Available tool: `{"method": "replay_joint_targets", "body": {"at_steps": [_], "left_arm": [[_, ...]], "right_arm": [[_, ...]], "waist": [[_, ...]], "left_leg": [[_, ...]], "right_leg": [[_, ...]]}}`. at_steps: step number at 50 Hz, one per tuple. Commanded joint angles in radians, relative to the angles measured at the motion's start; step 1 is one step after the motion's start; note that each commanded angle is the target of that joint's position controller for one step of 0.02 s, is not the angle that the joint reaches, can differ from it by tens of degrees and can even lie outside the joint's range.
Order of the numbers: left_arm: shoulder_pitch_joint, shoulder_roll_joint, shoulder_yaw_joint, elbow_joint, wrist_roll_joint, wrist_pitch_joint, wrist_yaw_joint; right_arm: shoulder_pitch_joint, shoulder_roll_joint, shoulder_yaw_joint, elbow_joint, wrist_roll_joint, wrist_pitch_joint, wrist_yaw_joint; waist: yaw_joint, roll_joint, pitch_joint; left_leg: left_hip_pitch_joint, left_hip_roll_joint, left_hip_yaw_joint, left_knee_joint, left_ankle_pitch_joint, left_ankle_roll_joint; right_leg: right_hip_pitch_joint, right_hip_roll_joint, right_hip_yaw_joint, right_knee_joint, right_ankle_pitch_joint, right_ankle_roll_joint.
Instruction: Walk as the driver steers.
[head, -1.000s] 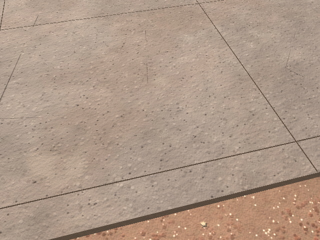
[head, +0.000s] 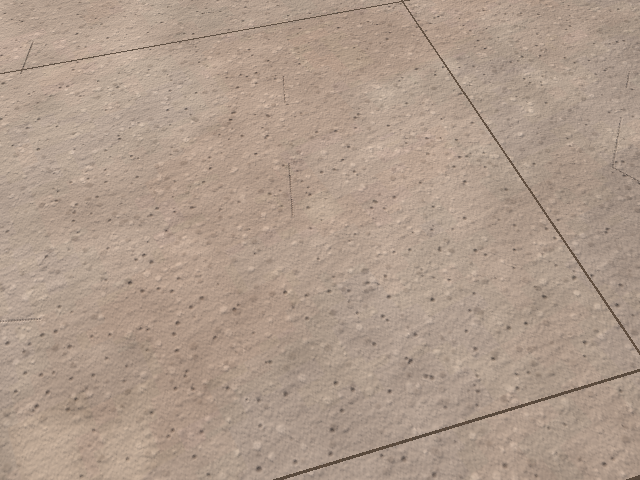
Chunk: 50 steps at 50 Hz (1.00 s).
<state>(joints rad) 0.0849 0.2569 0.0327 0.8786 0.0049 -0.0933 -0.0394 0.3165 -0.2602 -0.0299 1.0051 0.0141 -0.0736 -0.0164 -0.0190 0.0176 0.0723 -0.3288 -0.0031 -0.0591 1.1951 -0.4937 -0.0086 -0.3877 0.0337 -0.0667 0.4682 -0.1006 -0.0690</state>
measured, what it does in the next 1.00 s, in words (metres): walks ahead, turning right: left foot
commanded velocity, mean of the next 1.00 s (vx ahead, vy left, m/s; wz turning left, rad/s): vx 0.05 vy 0.00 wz -0.32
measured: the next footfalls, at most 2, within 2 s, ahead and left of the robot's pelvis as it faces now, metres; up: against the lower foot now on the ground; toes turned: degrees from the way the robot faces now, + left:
left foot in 0.26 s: +0.17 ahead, +0.15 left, +0.00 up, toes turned +0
left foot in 1.18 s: +0.23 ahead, +0.08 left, +0.00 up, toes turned -36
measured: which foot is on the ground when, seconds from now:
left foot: up 0.00-0.24, down 0.26-0.60, up 0.62-1.00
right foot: down 0.00-1.00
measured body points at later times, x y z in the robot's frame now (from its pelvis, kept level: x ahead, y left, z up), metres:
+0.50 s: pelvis +0.10 +0.01 +0.00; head +0.13 +0.01 +0.45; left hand +0.22 +0.28 -0.13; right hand +0.17 -0.28 -0.13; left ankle +0.13 +0.15 -0.73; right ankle +0.09 -0.08 -0.71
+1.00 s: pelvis +0.11 -0.03 +0.01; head +0.14 -0.06 +0.46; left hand +0.32 +0.21 -0.08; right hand +0.17 -0.35 -0.11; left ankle +0.20 +0.13 -0.68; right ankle +0.10 -0.10 -0.73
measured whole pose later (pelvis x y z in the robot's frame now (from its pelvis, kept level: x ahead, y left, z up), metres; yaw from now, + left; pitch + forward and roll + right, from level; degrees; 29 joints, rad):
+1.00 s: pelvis +0.11 -0.03 +0.01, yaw -22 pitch +2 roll +2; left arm 0.19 0.29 0.08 0.79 -0.02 0.02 0.04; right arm 0.04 -0.29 -0.09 0.85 0.01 -0.01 -0.06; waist 0.03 0.01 0.05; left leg -0.46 -0.03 -0.12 0.80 -0.33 -0.09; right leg -0.26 0.10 0.17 0.42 -0.17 -0.08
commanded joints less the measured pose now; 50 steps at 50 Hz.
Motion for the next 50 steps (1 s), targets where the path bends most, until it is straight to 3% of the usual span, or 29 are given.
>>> {"method": "replay_joint_targets", "body": {"at_steps": [1,3,6,9,12,13,14,15,16,17,19,20,21,23,24,25,27,29,30,31,32,33,34,35,36,40,47,50], "left_arm": [[0.03,0.074,0.011,-0.01,0.02,-0.015,-0.001],[0.013,0.078,0.007,0.011,0.028,-0.02,0.001],[0.004,0.124,0.016,0.027,0.024,-0.005,0.02],[0.03,0.14,0.017,0.048,0.014,0.021,0.032],[0.03,0.106,0.004,0.062,-0.003,0.038,0.037],[0.069,0.08,-0.006,0.077,-0.004,0.039,0.035],[0.099,0.07,-0.01,0.081,0.003,0.039,0.034],[0.167,0.077,-0.002,0.074,0.0,0.042,0.035],[0.111,0.094,0.0,0.058,0.0,0.052,0.045],[0.069,0.116,0.009,0.034,-0.006,0.062,0.051],[0.061,0.119,0.019,0.012,-0.012,0.081,0.062],[0.066,0.11,0.021,0.001,-0.011,0.087,0.062],[0.068,0.102,0.023,-0.01,-0.011,0.091,0.06],[0.079,0.096,0.033,-0.027,-0.014,0.102,0.052],[0.063,0.098,0.038,-0.043,-0.019,0.109,0.047],[0.061,0.096,0.041,-0.056,-0.025,0.117,0.042],[0.105,0.091,0.047,-0.044,-0.029,0.129,0.033],[0.17,0.096,0.065,-0.016,-0.019,0.139,0.021],[0.167,0.148,0.084,-0.031,-0.014,0.14,0.024],[0.169,0.295,0.109,-0.076,0.003,0.132,0.035],[0.226,0.265,0.091,-0.078,0.038,0.105,0.028],[0.172,0.243,0.086,-0.09,0.029,0.081,0.03],[0.112,0.226,0.086,-0.104,0.002,0.07,0.038],[0.076,0.205,0.08,-0.116,-0.015,0.069,0.046],[0.066,0.192,0.075,-0.119,-0.022,0.073,0.053],[0.132,0.194,0.077,-0.116,-0.021,0.084,0.072],[0.109,0.215,0.088,-0.14,-0.021,0.103,0.083],[0.094,0.218,0.091,-0.15,-0.018,0.11,0.082]], "right_arm": [[0.095,-0.061,-0.022,-0.03,-0.006,0.015,-0.016],[0.102,-0.023,-0.015,-0.036,-0.009,0.035,-0.024],[0.016,-0.041,-0.013,-0.069,-0.02,0.053,-0.032],[-0.048,-0.074,-0.024,-0.08,-0.015,0.075,-0.031],[-0.086,-0.077,-0.031,-0.081,-0.028,0.077,-0.032],[-0.1,-0.093,-0.034,-0.087,-0.038,0.073,-0.035],[-0.094,-0.135,-0.041,-0.095,-0.04,0.069,-0.041],[-0.13,-0.216,-0.062,-0.089,-0.021,0.069,-0.046],[-0.131,-0.174,-0.063,-0.085,-0.012,0.068,-0.042],[-0.13,-0.152,-0.062,-0.085,-0.015,0.066,-0.044],[-0.11,-0.157,-0.072,-0.086,-0.017,0.061,-0.051],[-0.08,-0.163,-0.077,-0.079,-0.017,0.057,-0.056],[-0.067,-0.169,-0.081,-0.078,-0.016,0.055,-0.062],[-0.118,-0.169,-0.082,-0.109,-0.015,0.053,-0.075],[-0.138,-0.176,-0.084,-0.123,-0.017,0.051,-0.079],[-0.176,-0.194,-0.089,-0.135,-0.013,0.051,-0.082],[-0.257,-0.214,-0.097,-0.151,0.002,0.059,-0.082],[-0.245,-0.185,-0.094,-0.138,0.009,0.075,-0.07],[-0.178,-0.136,-0.085,-0.118,-0.003,0.081,-0.058],[-0.228,-0.075,-0.062,-0.179,-0.04,0.081,-0.054],[-0.287,-0.096,-0.066,-0.202,-0.03,0.074,-0.054],[-0.277,-0.119,-0.073,-0.199,-0.011,0.071,-0.054],[-0.254,-0.139,-0.08,-0.181,-0.01,0.07,-0.058],[-0.251,-0.156,-0.086,-0.169,-0.02,0.07,-0.067],[-0.246,-0.16,-0.089,-0.168,-0.024,0.068,-0.07],[-0.25,-0.112,-0.078,-0.183,-0.011,0.057,-0.06],[-0.301,-0.113,-0.075,-0.209,-0.007,0.053,-0.047],[-0.305,-0.12,-0.075,-0.217,-0.006,0.042,-0.038]], "waist": [[-0.017,-0.059,-0.159],[-0.046,-0.084,-0.148],[-0.032,-0.109,-0.176],[-0.007,-0.1,-0.161],[-0.016,-0.079,-0.09],[-0.013,-0.052,-0.062],[0.006,-0.003,-0.059],[0.078,0.134,-0.057],[0.039,0.135,-0.067],[0.027,0.123,-0.057],[0.015,0.131,-0.083],[0.008,0.144,-0.109],[0.004,0.158,-0.127],[0.005,0.199,-0.15],[-0.003,0.183,-0.146],[0.01,0.159,-0.14],[0.047,0.138,-0.152],[0.071,0.089,-0.163],[0.053,-0.09,-0.131],[0.049,-0.385,-0.104],[0.097,-0.255,-0.198],[0.06,-0.174,-0.166],[0.032,-0.113,-0.141],[0.025,-0.086,-0.141],[0.017,-0.085,-0.149],[0.03,-0.098,-0.18],[0.043,-0.144,-0.127],[0.047,-0.154,-0.122]], "left_leg": [[-0.056,0.093,-0.022,-0.025,0.083,-0.011],[0.003,0.098,-0.007,-0.177,0.114,-0.024],[0.056,0.094,0.013,-0.402,0.228,-0.036],[0.097,0.084,0.02,-0.508,0.308,-0.034],[0.171,0.066,0.039,-0.693,0.363,-0.004],[0.203,0.092,0.008,-0.773,0.428,0.01],[0.236,0.15,-0.043,-0.79,0.541,0.03],[0.212,0.171,-0.055,-0.769,0.486,0.079],[0.147,0.151,-0.045,-0.796,0.337,0.083],[0.139,0.143,-0.042,-0.806,0.291,0.074],[0.177,0.177,-0.061,-0.796,0.371,0.085],[0.214,0.225,-0.093,-0.795,0.453,0.114],[0.239,0.279,-0.129,-0.789,0.549,0.149],[0.239,0.39,-0.193,-0.788,0.723,0.223],[0.236,0.419,-0.201,-0.795,0.769,0.238],[0.216,0.417,-0.175,-0.796,0.762,0.219],[0.133,0.349,-0.049,-0.766,0.714,0.15],[0.031,0.271,0.078,-0.646,0.531,0.078],[-0.098,0.187,0.179,-0.461,0.29,0.001],[-0.363,0.016,0.194,-0.18,-0.185,-0.086],[-0.345,0.005,0.001,-0.001,-0.228,-0.064],[-0.378,0.021,-0.027,0.047,-0.152,-0.045],[-0.388,0.041,-0.032,0.027,-0.056,-0.037],[-0.387,0.054,-0.038,-0.001,0.012,-0.036],[-0.342,0.053,-0.039,-0.026,0.051,-0.04],[-0.326,0.008,-0.038,-0.122,0.131,-0.057],[-0.236,-0.022,-0.06,-0.371,0.169,-0.085],[-0.176,-0.032,-0.066,-0.435,0.163,-0.083]], "right_leg": [[0.169,-0.272,0.214,-0.194,0.628,-0.193],[0.086,-0.247,0.142,-0.214,0.662,-0.2],[0.078,-0.23,0.107,-0.222,0.562,-0.187],[0.065,-0.234,0.141,-0.254,0.186,-0.168],[0.02,-0.193,0.164,-0.232,-0.171,-0.108],[0.002,-0.161,0.173,-0.208,-0.219,-0.065],[-0.014,-0.119,0.161,-0.15,-0.233,-0.028],[-0.028,-0.043,0.1,-0.124,-0.243,-0.004],[0.032,-0.021,0.06,-0.07,-0.211,0.013],[0.015,-0.013,0.057,-0.024,-0.18,0.014],[-0.027,-0.01,0.06,0.075,-0.092,0.009],[-0.053,-0.012,0.059,0.14,-0.081,0.014],[-0.079,-0.012,0.052,0.204,-0.119,0.02],[-0.112,-0.022,0.045,0.377,-0.393,0.03],[-0.138,-0.048,0.064,0.436,-0.482,0.035],[-0.128,-0.081,0.087,0.415,-0.476,0.037],[0.019,-0.067,0.034,0.268,-0.31,0.037],[0.199,0.002,-0.023,0.101,-0.099,0.016],[0.281,-0.067,0.134,-0.031,0.073,-0.035],[0.333,-0.359,0.591,-0.147,0.392,-0.214],[0.321,-0.406,0.675,-0.165,0.35,-0.314],[0.317,-0.374,0.589,-0.148,0.326,-0.288],[0.309,-0.316,0.503,-0.129,0.292,-0.224],[0.312,-0.289,0.463,-0.118,0.288,-0.178],[0.291,-0.26,0.427,-0.118,0.317,-0.16],[0.37,-0.233,0.415,-0.117,0.387,-0.163],[0.294,-0.196,0.496,-0.153,0.102,-0.151],[0.261,-0.187,0.54,-0.15,0.083,-0.155]]}}
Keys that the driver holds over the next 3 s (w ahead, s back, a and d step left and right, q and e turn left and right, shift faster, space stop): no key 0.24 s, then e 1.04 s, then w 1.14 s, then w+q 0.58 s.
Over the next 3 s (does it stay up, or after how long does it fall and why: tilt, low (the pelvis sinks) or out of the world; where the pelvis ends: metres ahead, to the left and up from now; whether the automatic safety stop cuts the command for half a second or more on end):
stays up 0.72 -0.49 0.01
